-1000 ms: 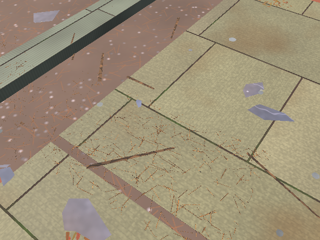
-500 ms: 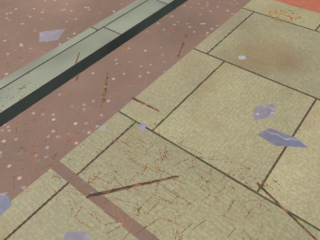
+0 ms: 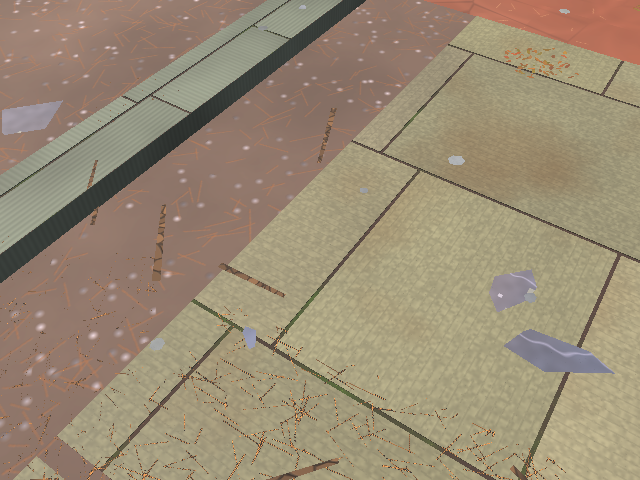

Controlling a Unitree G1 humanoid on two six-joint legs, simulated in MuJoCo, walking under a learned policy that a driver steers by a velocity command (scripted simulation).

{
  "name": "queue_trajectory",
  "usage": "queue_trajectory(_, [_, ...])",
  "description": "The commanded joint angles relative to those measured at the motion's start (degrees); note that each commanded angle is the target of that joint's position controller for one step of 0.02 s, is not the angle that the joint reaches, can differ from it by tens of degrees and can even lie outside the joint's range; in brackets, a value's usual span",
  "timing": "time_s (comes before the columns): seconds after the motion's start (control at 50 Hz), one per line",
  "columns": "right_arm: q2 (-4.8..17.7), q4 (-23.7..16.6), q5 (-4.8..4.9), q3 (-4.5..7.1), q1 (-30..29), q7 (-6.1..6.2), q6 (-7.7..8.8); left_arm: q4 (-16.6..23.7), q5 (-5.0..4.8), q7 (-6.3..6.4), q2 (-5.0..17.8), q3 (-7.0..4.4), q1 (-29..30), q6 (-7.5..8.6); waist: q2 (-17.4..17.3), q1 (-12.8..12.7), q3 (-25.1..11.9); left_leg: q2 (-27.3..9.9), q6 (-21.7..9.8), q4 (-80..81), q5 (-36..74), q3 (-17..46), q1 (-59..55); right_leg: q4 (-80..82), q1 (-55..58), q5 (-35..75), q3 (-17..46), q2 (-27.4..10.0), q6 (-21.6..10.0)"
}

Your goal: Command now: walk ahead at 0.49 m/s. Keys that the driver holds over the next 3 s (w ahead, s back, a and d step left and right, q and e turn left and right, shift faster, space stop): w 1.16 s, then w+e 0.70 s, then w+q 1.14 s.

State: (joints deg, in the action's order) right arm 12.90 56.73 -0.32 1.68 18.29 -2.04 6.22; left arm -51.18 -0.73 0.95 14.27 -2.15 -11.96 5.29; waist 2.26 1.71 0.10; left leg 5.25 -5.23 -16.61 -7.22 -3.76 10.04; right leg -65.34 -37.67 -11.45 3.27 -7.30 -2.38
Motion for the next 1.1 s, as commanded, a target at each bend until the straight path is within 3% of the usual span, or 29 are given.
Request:
queue_trajectory(0.02, [7.5,-3.1,0.04,1.17,-2.2,1.12,1.02,2.4,0.73,0.39,2.6,-0.76,-2.0,-0.23,-4.5,-2.7,3.2,-16.0,-9.8,11.9,3.8,12.0,6.0,7.9,-1.4,8.9,0.1,-2.4,1.6])
queue_trajectory(0.1, [9.1,-2.2,0.95,1.45,2.3,2.02,0.27,4.9,0.23,-0.33,1.7,-0.39,7.2,0.45,-4.5,0.6,3.1,-15.2,-7.3,11.0,4.7,9.3,0.8,24.4,0.0,17.4,-2.0,0.1,2.0])
queue_trajectory(0.2, [9.7,-0.3,1.52,1.81,6.5,2.18,-0.91,7.7,-0.54,-2.08,2.4,-0.14,14.3,0.95,-5.2,2.8,4.7,-18.6,-6.5,7.0,3.2,10.1,-8.1,33.2,0.2,12.8,-2.5,1.8,1.1])
queue_trajectory(0.24, [10.4,-0.2,1.57,2.16,6.1,2.31,-1.51,8.1,-0.55,-2.68,3.6,-0.50,13.3,1.46,-5.9,1.4,4.0,-20.0,-5.6,4.0,5.7,10.9,-10.7,35.6,3.1,8.1,-2.9,2.7,-0.5])
queue_trajectory(0.26, [10.8,-0.4,1.54,2.28,5.1,2.34,-1.82,7.5,-0.51,-2.78,4.6,-0.99,10.4,1.70,-6.6,-0.5,2.6,-19.8,-4.9,0.8,11.6,10.5,-11.0,36.7,7.7,6.3,-4.0,3.9,-1.4])
queue_trajectory(0.28, [10.4,-0.7,1.33,2.06,3.9,2.33,-2.14,5.6,-0.40,-2.65,6.4,-2.11,3.9,1.85,-6.3,-4.1,-1.1,-17.4,-3.7,-7.1,21.2,8.4,-10.1,38.0,16.6,5.7,-5.6,5.9,-2.8])
queue_trajectory(0.3, [8.3,-1.6,0.59,1.20,3.4,2.30,-2.20,2.5,-0.19,-2.23,10.2,-3.72,-7.5,1.98,-4.0,-8.5,-8.8,-13.9,-1.8,-21.5,22.1,5.3,-3.4,36.7,32.5,7.1,-2.2,2.9,-5.5])
queue_trajectory(0.32, [2.3,-2.7,0.30,-0.66,8.8,1.85,-1.14,0.9,0.82,-2.03,16.6,-5.33,-16.1,1.61,8.6,-8.4,-17.9,-5.2,2.8,-45.4,3.7,0.4,20.3,38.4,56.8,1.7,21.0,-11.8,-13.8])
queue_trajectory(0.34, [2.1,-2.1,0.98,-0.98,9.5,1.59,0.46,0.4,0.68,-2.29,13.7,-4.44,-17.9,1.44,13.7,-8.4,-22.1,-1.8,2.7,-56.1,-24.2,8.2,30.6,47.4,61.3,-3.4,39.0,-16.4,-16.7])
queue_trajectory(0.36, [8.5,-3.3,2.53,0.68,4.6,1.35,1.37,1.1,0.43,-2.32,9.7,-3.12,-13.5,1.61,9.1,-7.7,-14.7,-5.6,1.4,-60.7,-21.5,11.0,35.5,48.1,55.2,-4.5,32.6,-14.5,-13.6])
queue_trajectory(0.38, [9.4,-4.7,2.83,0.92,0.4,1.48,1.59,2.5,0.31,-2.31,7.6,-2.34,-7.5,1.51,5.3,-5.9,-9.2,-8.9,0.7,-59.3,-15.9,9.0,35.2,49.0,46.6,-0.1,23.9,-12.5,-11.7])
queue_trajectory(0.4, [8.7,-5.0,2.00,1.12,-1.8,1.83,1.31,3.2,0.56,-2.62,5.9,-1.73,-3.3,1.44,1.2,-4.2,-5.4,-11.1,1.0,-55.8,-11.4,8.0,32.7,51.2,38.7,4.4,18.0,-10.0,-10.8])
queue_trajectory(0.44, [6.5,-4.6,1.31,1.43,-0.3,2.13,-0.37,2.8,1.05,-3.11,3.6,-1.10,-1.0,1.65,2.6,-1.2,-2.8,-13.4,1.5,-50.5,-6.7,7.9,26.3,54.9,30.4,8.2,10.8,-6.1,-9.5])
queue_trajectory(0.46, [5.2,-4.2,1.29,1.35,0.7,2.18,-1.04,2.1,1.03,-3.14,3.9,-1.21,-1.9,1.81,2.6,-0.6,-2.3,-13.3,1.9,-49.5,-5.7,7.3,25.2,56.0,28.8,10.8,8.8,-5.4,-9.9])
queue_trajectory(0.5, [5.1,-4.9,1.04,1.57,-0.9,2.37,-1.71,0.7,1.04,-2.71,5.5,-1.65,-4.0,1.98,1.6,-0.2,-0.6,-13.6,2.8,-46.2,-2.4,6.9,27.6,57.2,28.4,15.9,5.9,-5.0,-10.6])
queue_trajectory(0.56, [4.9,-7.3,0.56,1.79,-7.7,2.38,-1.71,-0.7,0.96,-1.68,6.3,-1.84,-7.1,1.43,0.7,-1.6,1.0,-13.7,4.0,-36.9,4.9,6.7,32.7,58.1,31.0,18.6,3.7,-5.0,-10.3])
queue_trajectory(0.64, [3.7,-9.5,0.87,1.39,-15.8,1.75,-1.25,-2.0,0.44,-0.87,7.1,-1.86,-10.1,0.94,1.1,-4.0,2.8,-11.9,4.1,-23.7,13.3,4.9,30.6,59.3,32.2,15.1,0.6,-3.7,-8.8])
queue_trajectory(0.76, [4.1,-12.7,1.53,1.01,-23.8,-0.01,-0.41,-5.0,-0.16,-0.31,7.8,-2.41,-14.3,-0.34,1.3,-5.7,5.7,-10.4,2.2,-14.9,9.2,4.4,32.0,55.9,41.9,15.5,0.8,-7.5,-8.3])
queue_trajectory(0.82, [6.2,-12.3,1.54,1.84,-19.9,-0.58,0.15,-4.9,-0.25,-0.05,9.1,-2.97,-12.2,-1.05,2.8,-2.5,2.7,-7.7,0.0,-12.9,3.4,2.3,22.9,49.8,43.7,28.5,0.2,-8.0,-6.9])
queue_trajectory(0.84, [7.7,-10.7,1.42,2.80,-14.2,-0.40,0.20,-4.6,-0.17,-0.04,9.2,-2.97,-10.9,-1.35,3.2,0.8,-0.8,-5.6,-1.1,-12.2,3.0,0.4,14.2,43.3,42.6,38.0,-1.3,-6.4,-5.9])
queue_trajectory(0.86, [10.6,-7.4,1.36,4.32,-3.9,0.00,0.14,-4.1,0.20,-0.08,7.9,-2.42,-10.2,-1.57,2.1,5.2,-6.9,-5.4,-2.9,-12.7,4.4,0.8,-0.3,31.3,37.3,39.6,-3.6,-3.1,-4.2])
queue_trajectory(0.88, [15.4,-5.5,0.66,5.50,6.7,0.68,-0.12,-2.6,1.38,-0.09,5.9,-1.45,-11.3,-1.41,-6.7,7.6,-15.9,-17.7,-6.8,-13.2,4.5,15.8,-18.5,11.4,23.7,19.4,-6.3,1.4,-2.0])
queue_trajectory(0.9, [17.2,-4.6,0.31,5.54,8.1,0.15,-0.22,-3.1,0.59,-0.94,-2.1,0.64,-18.6,0.06,-21.3,2.9,-22.5,-28.4,-15.5,-4.2,-6.8,43.5,-34.1,-5.7,2.5,-20.5,-1.5,11.7,0.7])
queue_trajectory(0.92, [11.8,-5.1,0.94,4.14,5.9,0.10,-0.04,-3.4,-0.90,-1.16,4.5,-0.77,-14.3,1.42,-14.2,4.6,-18.5,-26.4,-12.9,-1.0,-11.6,43.7,-30.9,-12.0,-3.6,-21.0,4.9,8.4,-0.5])
queue_trajectory(0.94, [9.4,-6.1,1.13,3.45,0.8,0.32,0.11,-1.5,-1.93,-1.24,7.3,-1.54,-8.6,2.18,-11.1,3.7,-10.7,-24.8,-10.2,-0.1,-8.2,34.6,-22.9,-11.8,-6.3,-15.5,3.2,5.5,-1.5])
queue_trajectory(0.96, [8.2,-7.2,0.84,2.94,-4.2,0.25,0.19,-0.9,-1.62,-0.75,7.2,-1.64,-5.7,2.24,-5.2,1.6,-6.7,-22.8,-8.9,1.4,-1.8,27.9,-13.9,-9.0,-3.5,-9.7,1.6,2.2,-1.4])
queue_trajectory(0.98, [6.7,-7.4,0.32,2.52,-6.7,0.04,0.29,-0.7,-0.66,-0.33,6.7,-2.12,-4.3,1.82,-4.1,0.0,-3.8,-20.7,-8.2,3.1,2.8,23.1,-7.0,-5.7,-0.8,-6.6,1.1,0.5,-1.1])
queue_trajectory(1.02, [5.2,-6.5,-0.27,2.07,-6.7,-0.17,0.52,-1.1,-0.40,-0.26,4.2,-2.17,-6.9,0.30,-6.3,-2.5,-3.1,-18.4,-8.0,6.3,5.3,18.3,-1.5,-2.0,4.3,-3.7,1.3,-1.2,-0.9])
queue_trajectory(1.1, [8.2,-4.5,0.03,2.75,-2.9,1.05,0.58,0.9,0.27,0.09,3.7,-2.48,-1.7,-0.96,-4.9,-2.3,0.6,-18.0,-8.9,9.6,9.9,13.5,-0.3,6.8,-1.3,3.2,0.2,-2.1,1.1])
